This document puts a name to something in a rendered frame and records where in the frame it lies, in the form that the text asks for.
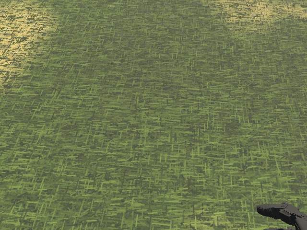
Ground right robot hand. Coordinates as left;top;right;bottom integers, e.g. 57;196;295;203
256;202;307;230

